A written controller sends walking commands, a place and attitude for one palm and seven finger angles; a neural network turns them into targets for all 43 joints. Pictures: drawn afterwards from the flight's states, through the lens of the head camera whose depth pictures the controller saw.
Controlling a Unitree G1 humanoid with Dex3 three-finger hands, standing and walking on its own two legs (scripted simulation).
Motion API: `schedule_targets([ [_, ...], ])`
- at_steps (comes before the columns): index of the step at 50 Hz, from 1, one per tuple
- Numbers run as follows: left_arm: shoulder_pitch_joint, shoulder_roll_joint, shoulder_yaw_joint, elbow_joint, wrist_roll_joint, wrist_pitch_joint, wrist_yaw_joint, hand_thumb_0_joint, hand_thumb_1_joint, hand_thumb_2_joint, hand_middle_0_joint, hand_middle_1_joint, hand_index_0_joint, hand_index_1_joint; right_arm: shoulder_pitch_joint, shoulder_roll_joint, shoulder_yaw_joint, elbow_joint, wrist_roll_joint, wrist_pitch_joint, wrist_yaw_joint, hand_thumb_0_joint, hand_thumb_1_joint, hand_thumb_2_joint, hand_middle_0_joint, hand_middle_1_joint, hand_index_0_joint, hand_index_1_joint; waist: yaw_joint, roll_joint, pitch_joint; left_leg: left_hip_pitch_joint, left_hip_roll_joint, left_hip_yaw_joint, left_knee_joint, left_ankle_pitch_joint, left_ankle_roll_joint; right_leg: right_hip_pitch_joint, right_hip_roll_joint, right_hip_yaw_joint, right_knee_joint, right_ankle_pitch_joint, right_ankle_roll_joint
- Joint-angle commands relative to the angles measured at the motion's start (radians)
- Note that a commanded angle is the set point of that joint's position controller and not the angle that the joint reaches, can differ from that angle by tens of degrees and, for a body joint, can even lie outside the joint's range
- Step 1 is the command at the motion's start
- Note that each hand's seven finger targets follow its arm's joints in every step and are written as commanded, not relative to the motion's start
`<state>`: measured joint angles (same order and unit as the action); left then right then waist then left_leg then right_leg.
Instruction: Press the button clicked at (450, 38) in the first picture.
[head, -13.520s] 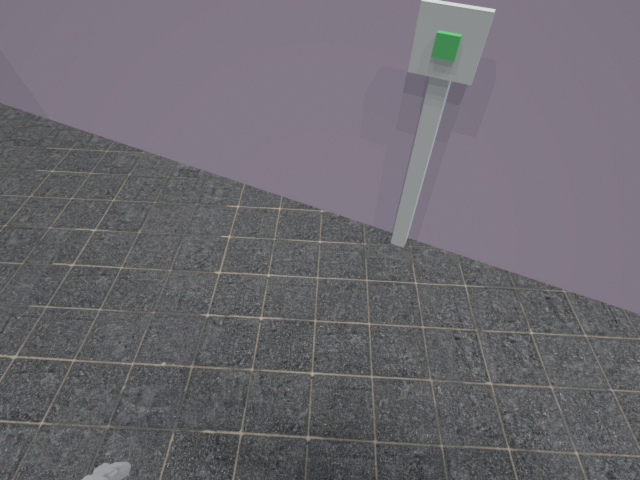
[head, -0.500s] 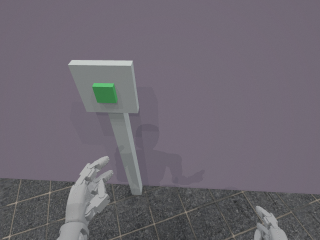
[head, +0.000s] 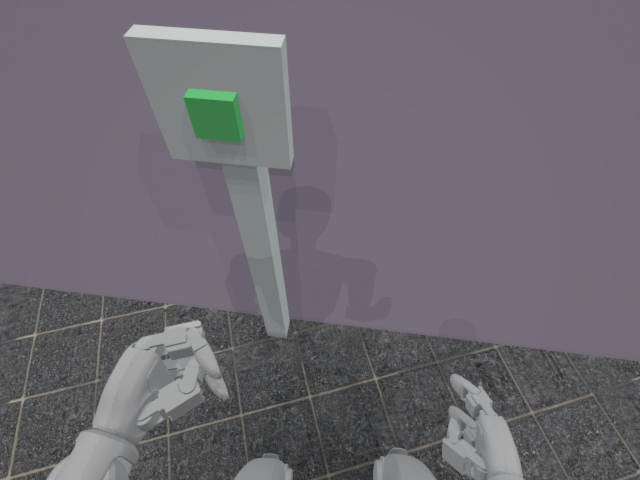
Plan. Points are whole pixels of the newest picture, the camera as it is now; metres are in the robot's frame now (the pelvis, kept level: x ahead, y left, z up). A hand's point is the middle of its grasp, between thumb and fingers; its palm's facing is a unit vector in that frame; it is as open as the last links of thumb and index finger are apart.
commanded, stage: raise the hand and make a fist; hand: left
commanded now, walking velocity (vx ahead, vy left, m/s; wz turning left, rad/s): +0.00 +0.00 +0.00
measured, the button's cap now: (216, 114) +0.54 +0.17 +0.15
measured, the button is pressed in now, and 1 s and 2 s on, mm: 0 0 0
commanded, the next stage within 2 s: aim a knuckle at the button in 1.22 s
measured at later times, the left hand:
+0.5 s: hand (117, 341) +0.23 +0.21 +0.12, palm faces +0.01 -1.00 -0.07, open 3.1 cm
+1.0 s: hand (117, 312) +0.25 +0.21 +0.14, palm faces -0.07 -1.00 -0.05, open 3.1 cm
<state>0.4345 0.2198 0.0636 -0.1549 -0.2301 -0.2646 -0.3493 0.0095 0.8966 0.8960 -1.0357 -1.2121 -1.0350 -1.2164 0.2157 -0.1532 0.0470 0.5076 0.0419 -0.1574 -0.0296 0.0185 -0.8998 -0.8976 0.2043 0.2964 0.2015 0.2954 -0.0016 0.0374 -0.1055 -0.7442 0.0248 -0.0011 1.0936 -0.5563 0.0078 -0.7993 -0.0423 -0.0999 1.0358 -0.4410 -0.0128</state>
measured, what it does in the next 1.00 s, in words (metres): rises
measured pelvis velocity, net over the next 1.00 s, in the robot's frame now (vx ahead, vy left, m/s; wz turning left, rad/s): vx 0.02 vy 0.01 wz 0.00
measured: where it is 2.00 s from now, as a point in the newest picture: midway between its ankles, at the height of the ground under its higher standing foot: outside the picture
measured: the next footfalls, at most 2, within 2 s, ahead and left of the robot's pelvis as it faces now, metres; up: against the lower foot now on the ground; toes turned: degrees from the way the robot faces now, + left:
none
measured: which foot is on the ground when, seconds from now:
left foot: down 0.00-1.00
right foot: down 0.00-1.00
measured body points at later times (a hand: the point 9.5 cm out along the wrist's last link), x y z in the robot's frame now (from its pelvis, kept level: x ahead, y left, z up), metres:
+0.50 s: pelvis +0.02 +0.02 +0.03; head +0.04 +0.02 +0.48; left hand +0.22 +0.26 +0.13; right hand +0.21 -0.21 -0.02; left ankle -0.01 +0.11 -0.67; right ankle +0.04 -0.12 -0.67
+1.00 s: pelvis +0.02 +0.01 +0.05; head +0.03 +0.00 +0.50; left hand +0.25 +0.26 +0.14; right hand +0.19 -0.23 -0.02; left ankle -0.01 +0.11 -0.67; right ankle +0.04 -0.12 -0.67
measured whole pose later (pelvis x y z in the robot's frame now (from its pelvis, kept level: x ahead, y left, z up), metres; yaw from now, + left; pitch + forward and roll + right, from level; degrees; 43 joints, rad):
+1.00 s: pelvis +0.02 +0.01 +0.05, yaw +0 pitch +4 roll -1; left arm 0.28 0.30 0.25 -0.03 -0.31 -0.09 -0.37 0.01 0.90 0.90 -1.30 -1.50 -1.30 -1.50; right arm 0.28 -0.27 0.05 0.56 0.05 -0.24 -0.07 0.02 -0.90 -0.90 0.20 0.30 0.20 0.30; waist 0.00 0.05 -0.08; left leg -0.37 0.01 0.01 0.74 -0.43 0.02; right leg -0.42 -0.04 -0.09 0.69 -0.33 0.01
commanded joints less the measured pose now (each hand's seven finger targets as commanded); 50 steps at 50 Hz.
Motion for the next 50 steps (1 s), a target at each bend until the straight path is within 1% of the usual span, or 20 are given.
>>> schedule_targets([
  [1,0.18,0.106,0.229,-0.278,-0.092,0.02,0.122,0.0,0.9,0.9,-1.3,-1.5,-1.3,-1.5,-0.103,-0.144,-0.093,-0.214,0.013,-0.046,-0.03,0.0,-0.9,-0.9,0.2,0.3,0.2,0.3,0.072,-0.059,-0.241,0.08,-0.031,-0.022,-0.257,0.379,0.003,0.401,0.033,0.039,-0.185,0.268,-0.006],
  [2,0.166,0.091,0.222,-0.307,-0.094,-0.007,0.149,0.0,0.9,0.9,-1.3,-1.5,-1.3,-1.5,-0.09,-0.141,-0.089,-0.207,0.008,-0.05,-0.028,0.0,-0.9,-0.9,0.2,0.3,0.2,0.3,0.069,-0.025,-0.218,0.093,-0.028,-0.026,-0.27,0.406,0.0,0.387,0.038,0.025,-0.179,0.291,-0.011],
  [4,0.132,0.106,0.204,-0.32,-0.068,-0.064,0.179,0.0,0.9,0.9,-1.3,-1.5,-1.3,-1.5,-0.066,-0.148,-0.088,-0.191,-0.002,-0.061,-0.023,0.0,-0.9,-0.9,0.2,0.3,0.2,0.3,0.046,-0.063,-0.17,0.086,-0.019,-0.033,-0.272,0.407,0.003,0.348,0.049,0.019,-0.179,0.271,-0.011],
  [5,0.114,0.089,0.168,-0.33,-0.048,-0.096,0.179,0.0,0.9,0.9,-1.3,-1.5,-1.3,-1.5,-0.041,-0.156,-0.093,-0.185,-0.004,-0.071,-0.019,0.0,-0.9,-0.9,0.2,0.3,0.2,0.3,0.029,-0.034,-0.162,0.108,-0.016,-0.03,-0.275,0.407,0.003,0.313,0.05,0.018,-0.181,0.262,-0.009],
  [8,0.078,0.058,0.069,-0.281,-0.02,-0.149,0.139,0.0,0.9,0.9,-1.3,-1.5,-1.3,-1.5,-0.007,-0.185,-0.091,-0.161,-0.004,-0.103,-0.006,0.0,-0.9,-0.9,0.2,0.3,0.2,0.3,-0.03,0.033,-0.098,0.124,-0.015,-0.035,-0.269,0.325,0.004,0.22,0.046,0.015,-0.204,0.166,-0.005],
  [9,0.049,0.044,0.037,-0.252,-0.023,-0.147,0.112,0.0,0.9,0.9,-1.3,-1.5,-1.3,-1.5,-0.008,-0.196,-0.089,-0.16,-0.001,-0.108,-0.007,0.0,-0.9,-0.9,0.2,0.3,0.2,0.3,-0.051,-0.015,-0.065,0.11,-0.015,-0.041,-0.268,0.286,0.008,0.207,0.048,0.02,-0.219,0.125,-0.005],
  [10,0.041,0.061,0.046,-0.237,-0.026,-0.144,0.092,0.0,0.9,0.9,-1.3,-1.5,-1.3,-1.5,-0.001,-0.206,-0.095,-0.157,0.005,-0.115,-0.011,0.0,-0.9,-0.9,0.2,0.3,0.2,0.3,-0.054,-0.022,-0.069,0.113,-0.016,-0.044,-0.273,0.254,0.009,0.203,0.047,0.026,-0.234,0.093,-0.003],
  [14,0.028,0.18,0.171,-0.235,-0.033,-0.098,0.072,0.0,0.9,0.9,-1.3,-1.5,-1.3,-1.5,-0.008,-0.221,-0.096,-0.164,0.011,-0.13,-0.025,0.0,-0.9,-0.9,0.2,0.3,0.2,0.3,-0.014,0.001,-0.135,0.142,-0.021,-0.048,-0.31,0.245,0.009,0.271,0.042,0.03,-0.254,0.072,-0.008],
  [18,0.02,0.177,0.237,-0.315,-0.066,-0.076,0.123,0.0,0.9,0.9,-1.3,-1.5,-1.3,-1.5,-0.012,-0.189,-0.086,-0.17,0.012,-0.129,-0.028,0.0,-0.9,-0.9,0.2,0.3,0.2,0.3,0.028,0.073,-0.194,0.225,-0.016,-0.046,-0.347,0.403,-0.006,0.361,0.043,0.008,-0.244,0.23,-0.015],
  [21,-0.008,0.141,0.211,-0.281,-0.073,-0.058,0.136,0.0,0.9,0.9,-1.3,-1.5,-1.3,-1.5,-0.007,-0.188,-0.077,-0.158,0.011,-0.124,-0.021,0.0,-0.9,-0.9,0.2,0.3,0.2,0.3,0.013,0.061,-0.136,0.246,-0.009,-0.046,-0.359,0.465,-0.014,0.364,0.051,-0.003,-0.258,0.29,-0.012],
  [25,-0.064,0.12,0.151,-0.169,-0.054,0.004,0.087,0.0,0.9,0.9,-1.3,-1.5,-1.3,-1.5,-0.009,-0.215,-0.069,-0.148,0.013,-0.118,-0.018,0.0,-0.9,-0.9,0.2,0.3,0.2,0.3,-0.022,-0.004,-0.035,0.23,-0.008,-0.047,-0.379,0.402,-0.005,0.346,0.055,-0.002,-0.301,0.267,-0.006],
  [28,-0.109,0.167,0.175,-0.165,-0.049,0.046,0.046,0.0,0.9,0.9,-1.3,-1.5,-1.3,-1.5,-0.009,-0.225,-0.065,-0.153,0.014,-0.124,-0.025,0.0,-0.9,-0.9,0.2,0.3,0.2,0.3,-0.015,0.018,-0.068,0.26,-0.012,-0.046,-0.397,0.395,0.0,0.378,0.047,0.007,-0.328,0.271,-0.007],
  [29,-0.127,0.191,0.2,-0.154,-0.055,0.059,0.039,0.0,0.9,0.9,-1.3,-1.5,-1.3,-1.5,-0.012,-0.227,-0.062,-0.15,0.01,-0.122,-0.027,0.0,-0.9,-0.9,0.2,0.3,0.2,0.3,-0.012,-0.009,-0.076,0.263,-0.015,-0.045,-0.399,0.397,0.003,0.403,0.049,0.011,-0.335,0.277,-0.007],
  [32,-0.193,0.243,0.268,-0.218,-0.077,0.053,0.035,0.0,0.9,0.9,-1.3,-1.5,-1.3,-1.5,-0.016,-0.22,-0.052,-0.157,0.008,-0.127,-0.034,0.0,-0.9,-0.9,0.2,0.3,0.2,0.3,0.008,0.023,-0.133,0.313,-0.015,-0.046,-0.418,0.441,0.0,0.449,0.045,0.009,-0.343,0.312,-0.009],
  [34,-0.232,0.264,0.3,-0.222,-0.095,0.038,0.045,0.0,0.9,0.9,-1.3,-1.5,-1.3,-1.5,-0.022,-0.215,-0.044,-0.144,0.005,-0.131,-0.038,0.0,-0.9,-0.9,0.2,0.3,0.2,0.3,0.013,0.012,-0.124,0.324,-0.015,-0.049,-0.427,0.447,-0.001,0.466,0.051,0.009,-0.352,0.315,-0.011],
  [37,-0.266,0.238,0.287,-0.213,-0.105,0.016,0.047,0.0,0.9,0.9,-1.3,-1.5,-1.3,-1.5,-0.016,-0.213,-0.038,-0.122,0.006,-0.144,-0.036,0.0,-0.9,-0.9,0.2,0.3,0.2,0.3,0.01,0.073,-0.121,0.361,-0.015,-0.049,-0.446,0.48,-0.009,0.471,0.049,0.004,-0.364,0.339,-0.013],
  [40,-0.283,0.226,0.265,-0.127,-0.108,0.043,0.02,0.0,0.9,0.9,-1.3,-1.5,-1.3,-1.5,-0.019,-0.227,-0.042,-0.104,0.011,-0.15,-0.037,0.0,-0.9,-0.9,0.2,0.3,0.2,0.3,-0.002,0.024,-0.087,0.355,-0.017,-0.045,-0.455,0.459,-0.003,0.48,0.048,0.01,-0.39,0.341,-0.009],
  [44,-0.223,0.194,0.233,-0.007,-0.108,0.122,-0.033,0.0,0.9,0.9,-1.3,-1.5,-1.3,-1.5,-0.028,-0.237,-0.046,-0.109,0.018,-0.151,-0.041,0.0,-0.9,-0.9,0.2,0.3,0.2,0.3,0.009,-0.026,-0.047,0.334,-0.022,-0.036,-0.469,0.439,0.004,0.492,0.046,0.015,-0.418,0.341,-0.007],
  [49,-0.269,0.278,0.312,-0.124,-0.107,0.102,-0.006,0.0,0.9,0.9,-1.3,-1.5,-1.3,-1.5,-0.038,-0.234,-0.049,-0.128,0.006,-0.156,-0.039,0.0,-0.9,-0.9,0.2,0.3,0.2,0.3,0.03,-0.039,-0.095,0.351,-0.025,-0.033,-0.483,0.449,0.007,0.532,0.044,0.023,-0.419,0.335,-0.005],
  [50,-0.284,0.276,0.32,-0.148,-0.106,0.083,0.007,0.0,0.9,0.9,-1.3,-1.5,-1.3,-1.5,-0.036,-0.227,-0.047,-0.127,0.005,-0.156,-0.037,0.0,-0.9,-0.9,0.2,0.3,0.2,0.3,0.033,-0.006,-0.109,0.363,-0.027,-0.031,-0.489,0.456,0.005,0.537,0.042,0.024,-0.418,0.338,-0.008],
])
